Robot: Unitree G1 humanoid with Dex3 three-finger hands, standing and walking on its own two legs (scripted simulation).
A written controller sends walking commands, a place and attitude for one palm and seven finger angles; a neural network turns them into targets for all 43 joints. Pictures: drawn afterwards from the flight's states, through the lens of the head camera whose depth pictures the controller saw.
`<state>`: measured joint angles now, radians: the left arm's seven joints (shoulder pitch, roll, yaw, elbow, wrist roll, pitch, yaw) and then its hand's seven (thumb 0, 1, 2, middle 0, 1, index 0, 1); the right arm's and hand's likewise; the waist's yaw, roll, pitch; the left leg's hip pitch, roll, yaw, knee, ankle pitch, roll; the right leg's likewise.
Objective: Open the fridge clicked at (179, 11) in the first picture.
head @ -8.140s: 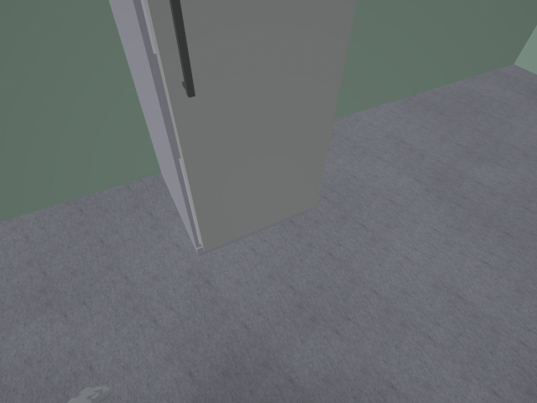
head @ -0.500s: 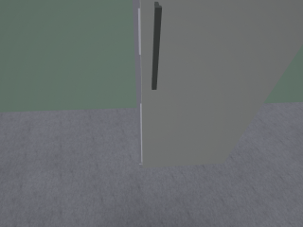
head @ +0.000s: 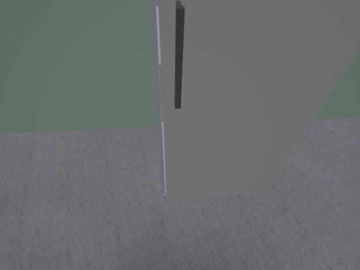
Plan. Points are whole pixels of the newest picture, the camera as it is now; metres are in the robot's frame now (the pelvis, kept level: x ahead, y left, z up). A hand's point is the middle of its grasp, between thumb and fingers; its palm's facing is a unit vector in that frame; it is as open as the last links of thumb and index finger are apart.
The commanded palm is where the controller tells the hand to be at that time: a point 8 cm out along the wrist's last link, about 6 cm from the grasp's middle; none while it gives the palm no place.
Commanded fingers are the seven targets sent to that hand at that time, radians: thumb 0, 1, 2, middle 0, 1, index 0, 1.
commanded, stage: look again from close up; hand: left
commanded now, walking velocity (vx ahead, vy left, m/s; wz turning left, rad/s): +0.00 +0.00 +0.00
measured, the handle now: (178, 62) +0.56 +0.04 +0.18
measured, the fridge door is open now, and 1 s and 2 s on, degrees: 0 0 0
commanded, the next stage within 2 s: shuffle to correct the standing spot in 0.10 s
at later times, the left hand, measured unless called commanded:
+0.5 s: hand out of the picture +0.00 +0.14 -0.18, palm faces +0.04 -0.98 -0.18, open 7.4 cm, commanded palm none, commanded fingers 0.00 0.90 0.90 -0.20 -0.30 -0.20 -0.30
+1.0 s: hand out of the picture +0.10 +0.07 -0.19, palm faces +0.16 -0.98 -0.11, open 7.4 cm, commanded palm none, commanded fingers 0.00 0.90 0.90 -0.20 -0.30 -0.20 -0.30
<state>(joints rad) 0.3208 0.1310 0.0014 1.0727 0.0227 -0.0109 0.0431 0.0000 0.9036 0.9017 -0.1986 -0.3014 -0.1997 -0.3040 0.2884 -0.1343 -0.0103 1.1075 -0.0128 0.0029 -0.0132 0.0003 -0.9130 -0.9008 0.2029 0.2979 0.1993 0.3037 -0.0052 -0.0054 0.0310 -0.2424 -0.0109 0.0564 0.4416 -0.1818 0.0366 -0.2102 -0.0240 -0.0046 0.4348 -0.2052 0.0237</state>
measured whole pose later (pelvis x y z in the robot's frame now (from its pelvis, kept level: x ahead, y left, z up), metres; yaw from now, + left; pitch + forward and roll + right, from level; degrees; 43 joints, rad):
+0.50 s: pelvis +0.04 -0.02 +0.00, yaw +1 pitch +0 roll +1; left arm 0.38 0.15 0.03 1.09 0.04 0.03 0.01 0.00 0.91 0.90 -0.20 -0.30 -0.20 -0.30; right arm 0.31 -0.13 -0.04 1.12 -0.02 0.01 -0.03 0.00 -0.91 -0.90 0.21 0.30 0.20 0.30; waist -0.01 -0.02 -0.01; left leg -0.22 -0.01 0.04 0.46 -0.24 0.01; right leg -0.21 -0.03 -0.05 0.50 -0.29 0.00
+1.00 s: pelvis +0.13 -0.08 +0.00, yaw +6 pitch +0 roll -1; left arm 0.32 0.13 0.05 1.03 0.04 0.06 0.00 0.00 0.90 0.90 -0.20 -0.30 -0.20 -0.30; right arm 0.22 -0.14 -0.03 1.05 -0.03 -0.02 -0.06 0.00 -0.94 -0.90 0.21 0.30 0.20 0.30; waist 0.01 -0.04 0.06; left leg -0.23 0.09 0.16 0.53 -0.30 0.01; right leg -0.45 -0.05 -0.02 1.07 -0.38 0.02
